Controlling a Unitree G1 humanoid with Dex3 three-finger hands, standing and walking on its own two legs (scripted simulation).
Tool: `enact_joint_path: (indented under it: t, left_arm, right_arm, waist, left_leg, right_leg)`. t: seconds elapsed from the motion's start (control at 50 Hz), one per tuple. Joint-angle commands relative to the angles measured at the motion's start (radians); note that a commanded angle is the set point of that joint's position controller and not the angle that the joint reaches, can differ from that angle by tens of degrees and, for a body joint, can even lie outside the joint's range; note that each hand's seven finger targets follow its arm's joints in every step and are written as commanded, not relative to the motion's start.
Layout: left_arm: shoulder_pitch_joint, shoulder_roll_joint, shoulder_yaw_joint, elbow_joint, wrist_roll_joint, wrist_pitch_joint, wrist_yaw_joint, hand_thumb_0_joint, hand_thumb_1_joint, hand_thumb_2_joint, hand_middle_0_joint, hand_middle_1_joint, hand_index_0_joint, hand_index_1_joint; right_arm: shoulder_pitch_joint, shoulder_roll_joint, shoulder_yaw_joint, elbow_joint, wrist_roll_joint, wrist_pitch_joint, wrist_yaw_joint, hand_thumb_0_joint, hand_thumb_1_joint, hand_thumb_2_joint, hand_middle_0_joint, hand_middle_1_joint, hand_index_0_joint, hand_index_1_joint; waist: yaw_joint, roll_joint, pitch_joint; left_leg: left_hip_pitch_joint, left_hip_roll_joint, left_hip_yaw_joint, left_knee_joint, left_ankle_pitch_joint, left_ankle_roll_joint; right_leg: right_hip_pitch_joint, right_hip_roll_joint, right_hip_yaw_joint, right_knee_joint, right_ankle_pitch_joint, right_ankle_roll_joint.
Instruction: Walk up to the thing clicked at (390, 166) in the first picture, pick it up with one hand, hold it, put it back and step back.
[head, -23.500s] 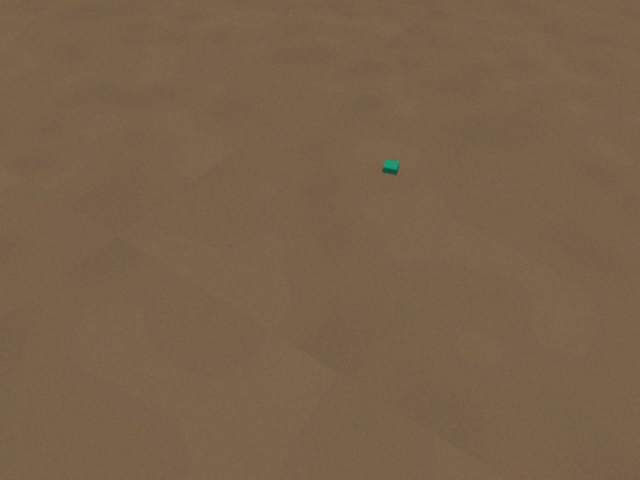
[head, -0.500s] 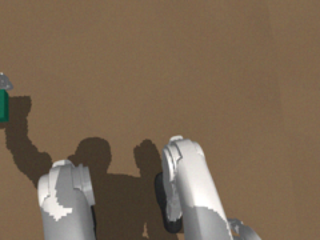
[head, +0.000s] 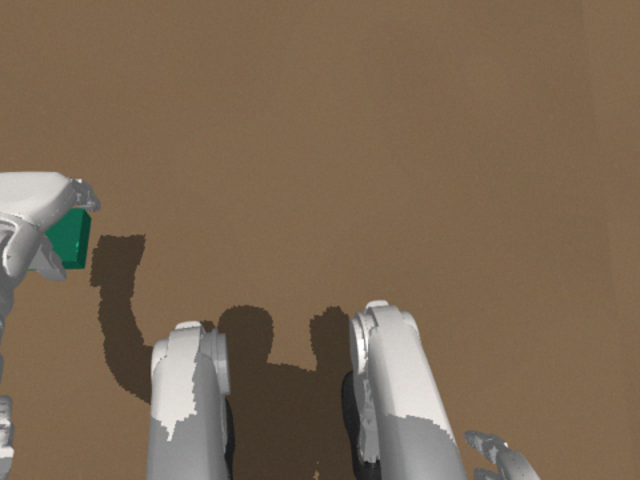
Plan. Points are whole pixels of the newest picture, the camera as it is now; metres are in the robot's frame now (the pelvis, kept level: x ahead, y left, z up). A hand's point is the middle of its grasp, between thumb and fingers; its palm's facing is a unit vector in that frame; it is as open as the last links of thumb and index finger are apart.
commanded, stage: lift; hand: left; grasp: from above
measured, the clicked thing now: (50, 238) +0.44 +0.32 -0.14
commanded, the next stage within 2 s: hold in 1.18 s
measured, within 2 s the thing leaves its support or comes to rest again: neither
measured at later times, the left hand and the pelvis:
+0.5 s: hand out of the picture +0.36 +0.26 +0.11, palm faces -0.45 -0.09 -0.89, open 9.9 cm; pelvis +0.01 -0.01 +0.17, yaw +4 degrees
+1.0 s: hand out of the picture +0.36 +0.23 +0.23, palm faces -0.44 -0.08 -0.90, open 9.9 cm; pelvis +0.05 -0.02 +0.29, yaw +4 degrees
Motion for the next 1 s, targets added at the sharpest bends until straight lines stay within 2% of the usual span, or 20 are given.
enact_joint_path:
  t: [0.0, 0.04, 0.08, 0.12, 0.26, 0.34, 0.44, 0.48, 0.52, 0.54, 0.56, 0.58, 0.62, 0.66, 0.74, 0.84, 0.88, 0.9, 0.96, 0.98]
  left_arm:
    - [-0.290, 0.249, 0.074, -0.297, -0.041, -0.001, 0.033, 0.000, 0.845, 0.478, -1.175, -0.387, -1.191, -0.372]
    - [-0.265, 0.251, 0.087, -0.338, -0.050, 0.012, 0.041, 0.000, 0.871, 0.483, -1.198, -0.371, -1.210, -0.360]
    - [-0.241, 0.227, 0.075, -0.371, -0.050, 0.026, 0.042, 0.000, 0.851, 0.491, -1.189, -0.367, -1.197, -0.360]
    - [-0.190, 0.231, 0.088, -0.383, -0.061, 0.045, 0.047, 0.000, 0.855, 0.479, -1.189, -0.360, -1.198, -0.352]
    - [-0.042, 0.130, 0.013, -0.442, -0.106, 0.116, 0.017, 0.000, 0.841, 0.483, -1.180, -0.342, -1.187, -0.336]
    - [0.031, 0.114, 0.009, -0.517, -0.137, 0.133, -0.001, 0.000, 0.864, 0.479, -1.200, -0.331, -1.205, -0.326]
    - [0.060, 0.103, 0.010, -0.508, -0.136, 0.138, 0.022, 0.000, 0.817, 0.438, -1.181, -0.303, -1.185, -0.301]
    - [0.051, 0.086, 0.003, -0.482, -0.132, 0.138, 0.034, 0.000, 0.795, 0.424, -1.164, -0.292, -1.168, -0.290]
    - [0.073, 0.071, 0.001, -0.454, -0.125, 0.141, 0.046, 0.000, 0.789, 0.409, -1.151, -0.299, -1.160, -0.291]
    - [0.081, 0.045, -0.017, -0.438, -0.121, 0.142, 0.048, 0.000, 0.813, 0.425, -1.166, -0.313, -1.175, -0.305]
    - [0.098, 0.022, -0.033, -0.430, -0.119, 0.144, 0.049, 0.000, 0.806, 0.420, -1.164, -0.309, -1.172, -0.303]
    - [0.120, 0.031, -0.025, -0.429, -0.119, 0.147, 0.051, 0.000, 0.828, 0.432, -1.168, -0.331, -1.180, -0.320]
    - [0.136, -0.003, -0.057, -0.421, -0.118, 0.153, 0.051, 0.000, 0.824, 0.421, -1.166, -0.332, -1.179, -0.321]
    - [0.172, 0.001, -0.052, -0.407, -0.118, 0.158, 0.049, 0.000, 0.819, 0.431, -1.171, -0.333, -1.182, -0.324]
    - [0.137, -0.029, -0.074, -0.419, -0.124, 0.153, 0.060, 0.000, 0.820, 0.431, -1.171, -0.329, -1.182, -0.320]
    - [0.081, -0.025, -0.072, -0.398, -0.099, 0.146, 0.104, 0.000, 0.802, 0.462, -1.162, -0.340, -1.169, -0.335]
    - [0.089, -0.018, -0.064, -0.369, -0.086, 0.153, 0.118, 0.000, 0.785, 0.505, -1.149, -0.369, -1.152, -0.368]
    - [0.094, -0.038, -0.078, -0.362, -0.082, 0.159, 0.124, 0.000, 0.803, 0.526, -1.164, -0.371, -1.164, -0.372]
    - [0.096, -0.028, -0.067, -0.345, -0.077, 0.177, 0.138, 0.000, 0.774, 0.549, -1.137, -0.397, -1.137, -0.398]
    - [0.096, -0.044, -0.085, -0.345, -0.076, 0.183, 0.136, 0.000, 0.779, 0.543, -1.145, -0.380, -1.144, -0.383]
  right_arm:
    - [0.149, -0.223, -0.099, -0.058, 0.017, -0.009, -0.030, 0.000, -0.906, -0.903, 0.200, 0.300, 0.200, 0.300]
    - [0.126, -0.221, -0.106, -0.064, 0.021, -0.007, -0.036, 0.000, -0.905, -0.903, 0.200, 0.300, 0.200, 0.300]
    - [0.120, -0.212, -0.108, -0.063, 0.025, -0.005, -0.044, 0.000, -0.905, -0.904, 0.200, 0.300, 0.200, 0.300]
    - [0.104, -0.202, -0.108, -0.069, 0.030, -0.001, -0.054, 0.000, -0.903, -0.902, 0.200, 0.300, 0.200, 0.300]
    - [0.066, -0.168, -0.101, -0.069, 0.048, -0.009, -0.090, 0.000, -0.898, -0.899, 0.200, 0.300, 0.200, 0.300]
    - [0.041, -0.155, -0.098, -0.071, 0.059, -0.021, -0.112, 0.000, -0.897, -0.899, 0.200, 0.300, 0.200, 0.300]
    - [0.023, -0.124, -0.082, -0.065, 0.069, -0.041, -0.136, 0.000, -0.903, -0.902, 0.200, 0.300, 0.200, 0.300]
    - [0.020, -0.122, -0.077, -0.055, 0.073, -0.053, -0.145, 0.000, -0.902, -0.901, 0.200, 0.300, 0.200, 0.300]
    - [0.019, -0.122, -0.077, -0.045, 0.073, -0.064, -0.151, 0.000, -0.902, -0.901, 0.200, 0.300, 0.200, 0.300]
    - [0.018, -0.120, -0.077, -0.044, 0.073, -0.068, -0.153, 0.000, -0.902, -0.901, 0.200, 0.300, 0.200, 0.300]
    - [0.024, -0.119, -0.078, -0.040, 0.074, -0.072, -0.154, 0.000, -0.903, -0.902, 0.200, 0.300, 0.200, 0.300]
    - [0.018, -0.120, -0.079, -0.044, 0.077, -0.076, -0.156, 0.000, -0.902, -0.901, 0.200, 0.300, 0.200, 0.300]
    - [0.027, -0.112, -0.079, -0.042, 0.080, -0.081, -0.159, 0.000, -0.906, -0.903, 0.200, 0.300, 0.200, 0.300]
    - [0.027, -0.107, -0.079, -0.040, 0.082, -0.086, -0.163, 0.000, -0.907, -0.903, 0.200, 0.300, 0.200, 0.300]
    - [0.030, -0.099, -0.080, -0.042, 0.085, -0.096, -0.168, 0.000, -0.905, -0.903, 0.200, 0.300, 0.200, 0.300]
    - [0.057, -0.095, -0.084, -0.021, 0.083, -0.106, -0.171, 0.000, -0.905, -0.902, 0.200, 0.300, 0.200, 0.300]
    - [0.065, -0.099, -0.089, -0.013, 0.084, -0.106, -0.169, 0.000, -0.903, -0.901, 0.200, 0.300, 0.200, 0.300]
    - [0.061, -0.097, -0.090, -0.012, 0.084, -0.106, -0.167, 0.000, -0.902, -0.900, 0.200, 0.300, 0.200, 0.300]
    - [0.060, -0.102, -0.096, -0.011, 0.085, -0.101, -0.162, 0.000, -0.901, -0.900, 0.200, 0.300, 0.200, 0.300]
    - [0.060, -0.100, -0.095, -0.011, 0.086, -0.099, -0.160, 0.000, -0.899, -0.899, 0.200, 0.300, 0.200, 0.300]
  waist:
    - [-0.001, 0.255, -0.653]
    - [0.008, 0.278, -0.653]
    - [0.005, 0.256, -0.669]
    - [0.015, 0.217, -0.648]
    - [0.028, 0.137, -0.585]
    - [0.044, 0.116, -0.539]
    - [0.045, 0.050, -0.443]
    - [0.046, 0.054, -0.395]
    - [0.055, 0.049, -0.373]
    - [0.052, 0.047, -0.365]
    - [0.054, 0.056, -0.352]
    - [0.066, 0.052, -0.356]
    - [0.059, 0.029, -0.331]
    - [0.072, 0.015, -0.315]
    - [0.065, -0.003, -0.275]
    - [0.061, -0.008, -0.273]
    - [0.072, 0.000, -0.277]
    - [0.075, 0.002, -0.280]
    - [0.091, 0.008, -0.276]
    - [0.090, 0.006, -0.267]
  left_leg:
    - [0.682, 0.007, -0.015, -0.443, 0.086, -0.005]
    - [0.745, 0.009, -0.036, -0.490, 0.089, -0.010]
    - [0.791, 0.011, -0.029, -0.513, 0.119, -0.008]
    - [0.792, 0.008, 0.003, -0.540, 0.105, 0.000]
    - [0.897, 0.018, 0.036, -0.686, 0.095, 0.005]
    - [0.972, 0.024, 0.044, -0.783, 0.092, 0.002]
    - [1.030, 0.019, 0.075, -0.872, 0.094, 0.006]
    - [1.069, 0.025, 0.059, -0.942, 0.044, 0.004]
    - [1.114, 0.028, 0.050, -0.990, 0.056, 0.000]
    - [1.135, 0.030, 0.044, -1.015, 0.048, -0.001]
    - [1.162, 0.031, 0.045, -1.038, 0.064, -0.004]
    - [1.187, 0.030, 0.046, -1.062, 0.069, -0.005]
    - [1.210, 0.024, 0.066, -1.084, 0.105, -0.006]
    - [1.235, 0.020, 0.078, -1.113, 0.139, -0.007]
    - [1.293, 0.010, 0.100, -1.173, 0.154, -0.005]
    - [1.400, 0.002, 0.118, -1.228, 0.238, -0.007]
    - [1.445, 0.003, 0.121, -1.256, 0.287, -0.010]
    - [1.477, 0.006, 0.118, -1.272, 0.321, -0.013]
    - [1.531, 0.006, 0.118, -1.322, 0.359, -0.018]
    - [1.548, 0.007, 0.117, -1.340, 0.370, -0.019]
  right_leg:
    - [0.313, 0.042, -0.100, -0.229, 0.151, -0.090]
    - [0.332, 0.040, -0.098, -0.248, 0.158, -0.088]
    - [0.371, 0.041, -0.095, -0.286, 0.174, -0.085]
    - [0.440, 0.041, -0.086, -0.351, 0.163, -0.083]
    - [0.655, 0.051, -0.068, -0.542, 0.155, -0.077]
    - [0.764, 0.051, -0.057, -0.638, 0.155, -0.075]
    - [0.903, 0.053, -0.031, -0.789, 0.130, -0.075]
    - [0.934, 0.054, -0.025, -0.831, 0.098, -0.072]
    - [0.971, 0.055, -0.025, -0.867, 0.109, -0.072]
    - [0.984, 0.057, -0.023, -0.884, 0.110, -0.071]
    - [1.002, 0.057, -0.022, -0.901, 0.125, -0.073]
    - [1.033, 0.059, -0.020, -0.929, 0.124, -0.073]
    - [1.085, 0.060, -0.010, -0.990, 0.134, -0.075]
    - [1.140, 0.062, -0.002, -1.035, 0.152, -0.075]
    - [1.217, 0.064, 0.015, -1.124, 0.147, -0.073]
    - [1.301, 0.064, 0.022, -1.203, 0.218, -0.066]
    - [1.334, 0.061, 0.018, -1.220, 0.276, -0.065]
    - [1.351, 0.062, 0.015, -1.224, 0.315, -0.066]
    - [1.405, 0.062, 0.007, -1.257, 0.350, -0.066]
    - [1.413, 0.064, 0.005, -1.266, 0.360, -0.067]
